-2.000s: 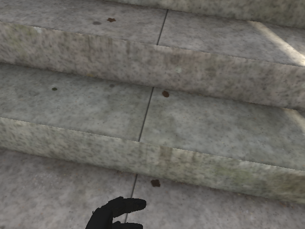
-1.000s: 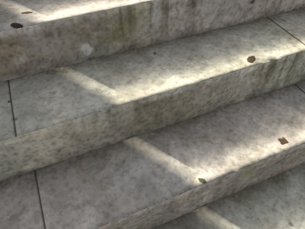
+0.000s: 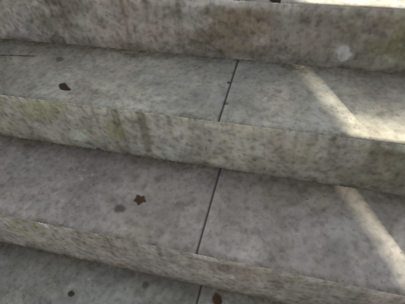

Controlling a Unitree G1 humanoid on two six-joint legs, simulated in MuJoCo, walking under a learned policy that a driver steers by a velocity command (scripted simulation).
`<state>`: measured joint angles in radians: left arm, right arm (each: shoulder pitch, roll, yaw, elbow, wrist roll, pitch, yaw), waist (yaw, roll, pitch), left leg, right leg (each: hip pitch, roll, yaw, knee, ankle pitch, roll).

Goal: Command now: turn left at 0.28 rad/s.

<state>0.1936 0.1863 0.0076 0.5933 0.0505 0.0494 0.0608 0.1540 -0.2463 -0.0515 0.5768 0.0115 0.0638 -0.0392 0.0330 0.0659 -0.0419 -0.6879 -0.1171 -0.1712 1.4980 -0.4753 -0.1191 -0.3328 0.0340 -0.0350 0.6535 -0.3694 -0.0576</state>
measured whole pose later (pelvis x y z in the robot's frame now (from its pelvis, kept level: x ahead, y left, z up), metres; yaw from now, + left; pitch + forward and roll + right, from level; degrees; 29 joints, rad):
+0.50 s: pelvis +0.01 +0.00 +0.01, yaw +0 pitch +2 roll +0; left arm 0.35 0.21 0.02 0.80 -0.01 -0.02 0.02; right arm 0.35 -0.20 -0.03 0.77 -0.01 -0.01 -0.04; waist -0.01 0.00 -0.08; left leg -0.30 -0.01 0.00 0.54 -0.29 0.06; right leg -0.46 0.02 0.00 1.12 -0.49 -0.06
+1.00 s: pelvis +0.13 -0.10 +0.02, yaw +2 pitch +5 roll +3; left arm 0.63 0.08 -0.04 1.06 -0.02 -0.03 0.05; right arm -0.08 -0.05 0.15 0.50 0.02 -0.09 0.06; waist 0.03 0.02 -0.01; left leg -1.26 0.01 0.11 1.74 -0.34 0.06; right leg 0.03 -0.01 -0.05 0.20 -0.26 -0.06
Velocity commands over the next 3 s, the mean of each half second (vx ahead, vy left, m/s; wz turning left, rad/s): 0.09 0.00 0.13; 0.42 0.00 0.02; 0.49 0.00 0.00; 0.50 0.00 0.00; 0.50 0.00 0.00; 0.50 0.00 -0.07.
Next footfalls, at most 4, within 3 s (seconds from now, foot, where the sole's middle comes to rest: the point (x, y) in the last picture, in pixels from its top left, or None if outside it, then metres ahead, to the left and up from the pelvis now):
0.26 left None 0.05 0.12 -0.76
0.74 right None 0.03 -0.17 -0.76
1.06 left None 0.32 -0.02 -0.57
1.52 right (360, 245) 0.53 -0.31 -0.39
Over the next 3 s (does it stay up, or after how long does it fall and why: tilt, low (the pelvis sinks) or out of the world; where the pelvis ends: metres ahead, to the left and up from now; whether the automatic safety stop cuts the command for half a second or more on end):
stays up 1.12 -0.24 0.75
